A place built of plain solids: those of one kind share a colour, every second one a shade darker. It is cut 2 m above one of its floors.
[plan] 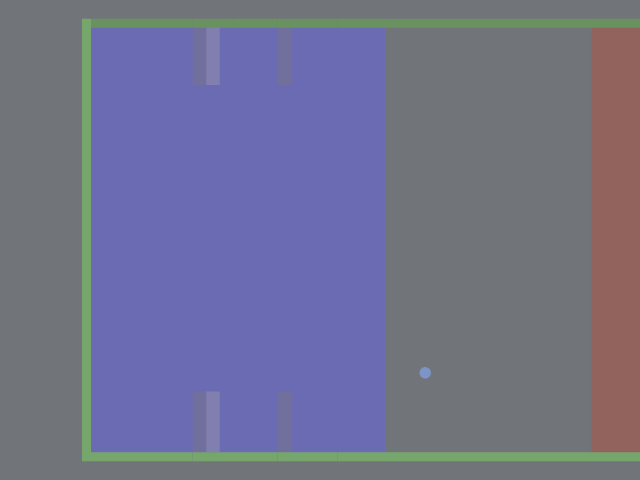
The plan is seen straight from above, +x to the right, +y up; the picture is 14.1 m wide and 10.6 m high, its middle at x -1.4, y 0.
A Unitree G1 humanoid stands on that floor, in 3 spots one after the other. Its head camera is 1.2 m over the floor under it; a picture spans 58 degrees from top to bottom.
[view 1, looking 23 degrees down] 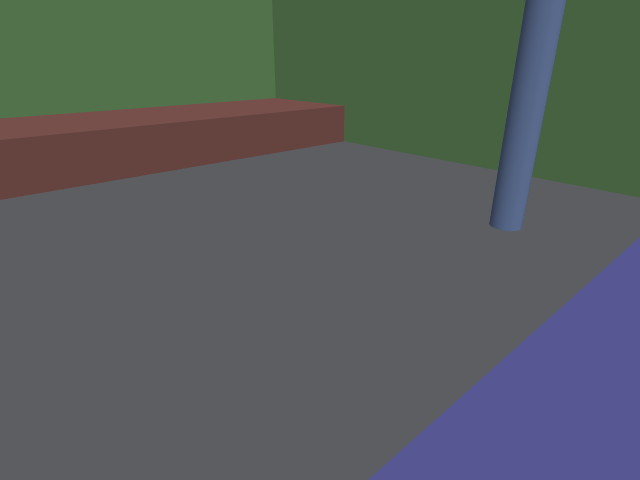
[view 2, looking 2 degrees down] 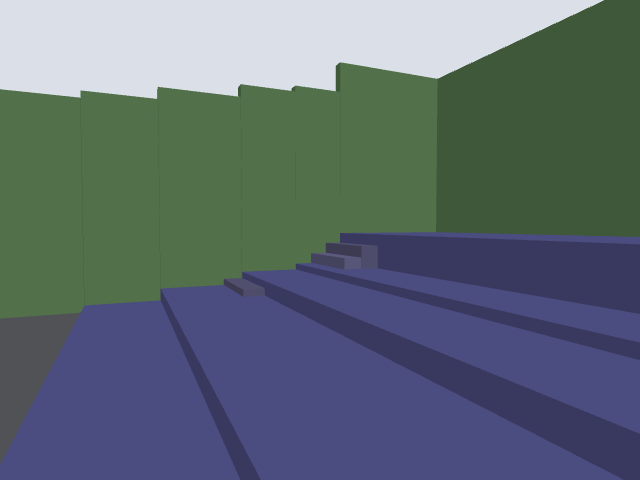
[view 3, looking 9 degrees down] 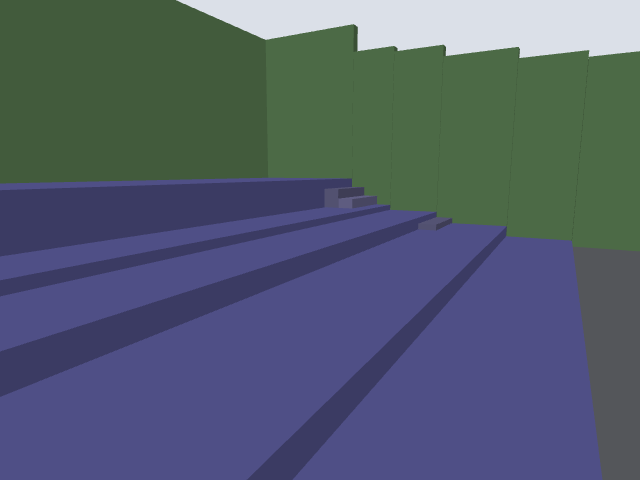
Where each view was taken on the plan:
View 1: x -0.55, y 0.48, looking -42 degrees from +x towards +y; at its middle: ground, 3.34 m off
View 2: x -0.55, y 2.60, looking -114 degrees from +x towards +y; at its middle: wall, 7.98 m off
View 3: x -0.18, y -4.02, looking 119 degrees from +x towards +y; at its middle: floor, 5.12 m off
